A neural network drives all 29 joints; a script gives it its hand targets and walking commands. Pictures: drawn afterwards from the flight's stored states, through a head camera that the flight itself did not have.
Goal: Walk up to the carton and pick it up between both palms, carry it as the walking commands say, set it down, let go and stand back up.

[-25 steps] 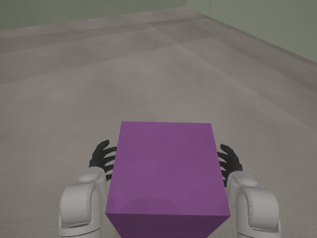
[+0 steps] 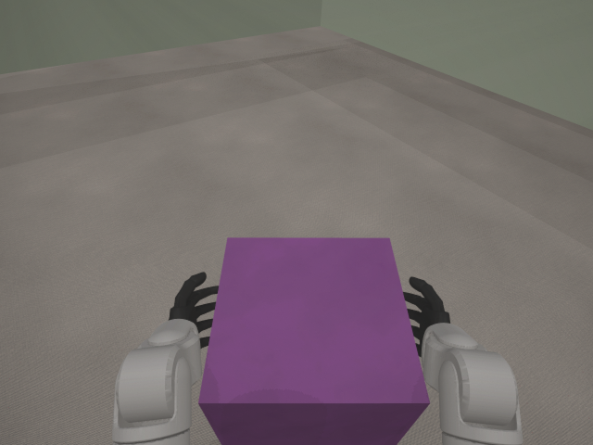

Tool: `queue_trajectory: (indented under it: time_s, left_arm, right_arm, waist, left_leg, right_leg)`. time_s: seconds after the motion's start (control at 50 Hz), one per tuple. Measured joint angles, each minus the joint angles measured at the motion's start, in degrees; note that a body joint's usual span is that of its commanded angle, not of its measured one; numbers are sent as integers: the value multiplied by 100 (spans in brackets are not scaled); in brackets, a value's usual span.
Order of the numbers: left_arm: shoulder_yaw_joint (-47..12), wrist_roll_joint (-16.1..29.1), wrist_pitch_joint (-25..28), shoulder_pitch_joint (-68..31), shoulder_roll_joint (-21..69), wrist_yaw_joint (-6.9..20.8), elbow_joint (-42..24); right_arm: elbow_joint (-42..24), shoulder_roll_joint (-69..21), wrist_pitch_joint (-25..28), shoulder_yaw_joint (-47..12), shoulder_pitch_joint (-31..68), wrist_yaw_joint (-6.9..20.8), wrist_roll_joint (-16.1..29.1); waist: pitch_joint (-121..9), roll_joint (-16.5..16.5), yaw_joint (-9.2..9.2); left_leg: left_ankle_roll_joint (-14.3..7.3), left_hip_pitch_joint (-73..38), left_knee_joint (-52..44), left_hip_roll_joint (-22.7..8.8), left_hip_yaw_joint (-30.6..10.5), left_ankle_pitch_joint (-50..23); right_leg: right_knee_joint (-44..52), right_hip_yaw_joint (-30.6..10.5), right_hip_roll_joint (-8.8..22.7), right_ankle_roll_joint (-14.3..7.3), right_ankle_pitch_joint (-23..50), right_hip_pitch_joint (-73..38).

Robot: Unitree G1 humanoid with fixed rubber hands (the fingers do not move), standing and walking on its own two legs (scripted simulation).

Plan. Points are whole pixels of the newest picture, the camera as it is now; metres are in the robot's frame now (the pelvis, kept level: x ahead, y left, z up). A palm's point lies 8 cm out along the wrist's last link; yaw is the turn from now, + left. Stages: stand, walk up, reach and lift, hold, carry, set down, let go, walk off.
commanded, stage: carry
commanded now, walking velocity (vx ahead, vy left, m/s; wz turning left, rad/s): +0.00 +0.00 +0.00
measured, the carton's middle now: (307, 355) +0.27 +0.01 +0.02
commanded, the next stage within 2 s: none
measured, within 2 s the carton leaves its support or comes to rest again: neither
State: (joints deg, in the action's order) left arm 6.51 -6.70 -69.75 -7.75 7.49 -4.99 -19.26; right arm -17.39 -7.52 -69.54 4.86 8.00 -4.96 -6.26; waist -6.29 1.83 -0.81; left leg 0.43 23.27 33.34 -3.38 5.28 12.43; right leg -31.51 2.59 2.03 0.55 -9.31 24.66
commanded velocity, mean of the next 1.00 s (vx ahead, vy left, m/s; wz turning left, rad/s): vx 0.00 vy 0.00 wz -0.42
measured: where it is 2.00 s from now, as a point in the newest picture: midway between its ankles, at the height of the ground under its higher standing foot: outside the picture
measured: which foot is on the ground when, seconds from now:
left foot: down 0.00-1.00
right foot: down 0.00-1.00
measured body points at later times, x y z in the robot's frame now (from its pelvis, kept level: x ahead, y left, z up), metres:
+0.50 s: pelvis -0.02 +0.00 +0.00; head -0.04 +0.00 +0.45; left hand +0.26 +0.15 +0.08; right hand +0.25 -0.15 +0.08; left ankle +0.05 +0.12 -0.73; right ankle +0.08 -0.13 -0.73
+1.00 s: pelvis +0.02 -0.01 -0.01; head +0.03 -0.01 +0.44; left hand +0.34 +0.08 +0.07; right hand +0.26 -0.22 +0.07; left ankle +0.05 +0.12 -0.73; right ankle +0.04 -0.12 -0.70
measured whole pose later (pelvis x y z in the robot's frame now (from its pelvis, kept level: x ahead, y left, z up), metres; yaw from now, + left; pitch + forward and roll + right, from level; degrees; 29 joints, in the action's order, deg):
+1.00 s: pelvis +0.02 -0.01 -0.01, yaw -15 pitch +4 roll +0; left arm 9.0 -5.5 -70.4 -10.2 7.7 -4.6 -21.6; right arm -20.4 -7.7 -70.0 3.2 9.2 -4.8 -8.2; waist -3.5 0.4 -0.1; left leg 1.6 21.5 38.6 -9.8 13.7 19.5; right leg -50.5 4.1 1.1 0.1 -23.6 32.2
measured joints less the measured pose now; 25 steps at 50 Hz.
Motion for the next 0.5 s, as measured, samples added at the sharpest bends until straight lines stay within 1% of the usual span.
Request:
queue_trajectory:
  time_s: [0.1, 0.34, 0.5]
  left_arm:
    - [50, 28, -40, -85, 8, -8, 113]
    - [55, 27, -59, -198, 24, 1, 206]
    - [100, 45, -14, -220, 26, 8, 200]
  right_arm:
    - [42, -3, -58, 13, 32, 17, -63]
    - [-7, -5, -132, 71, 64, 20, -96]
    - [-1, -12, -103, 57, 114, 15, -118]
  waist:
    - [-39, -68, -26]
    - [44, -148, 94]
    - [63, -104, 55]
  left_leg:
    - [-36, 42, -31, 18, -12, -72]
    - [-53, 134, -79, 49, -19, -135]
    - [-11, 138, 11, -19, 136, -1]
  right_leg:
    - [56, 26, 24, 32, -4, 10]
    - [100, 57, 65, 5, 115, 93]
    - [51, -85, 13, 18, 225, 169]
